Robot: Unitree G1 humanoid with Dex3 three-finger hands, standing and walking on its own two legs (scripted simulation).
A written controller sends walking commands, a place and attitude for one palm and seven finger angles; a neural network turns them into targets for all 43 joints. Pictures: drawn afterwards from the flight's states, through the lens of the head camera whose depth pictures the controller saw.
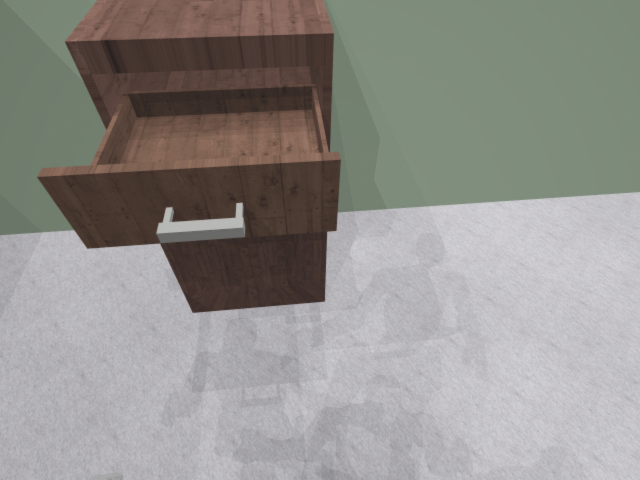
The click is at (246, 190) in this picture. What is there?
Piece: drawer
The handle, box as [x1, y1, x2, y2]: [156, 203, 244, 242]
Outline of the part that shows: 242,203 236,203 235,218 178,222 171,221 173,210 172,207 167,207 165,210 163,222 158,224 156,233 160,242 244,236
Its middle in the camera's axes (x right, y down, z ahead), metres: -0.19 -0.03 +0.60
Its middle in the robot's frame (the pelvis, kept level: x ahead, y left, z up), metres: +0.47 +0.22 +0.04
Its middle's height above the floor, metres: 0.81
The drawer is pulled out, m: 0.30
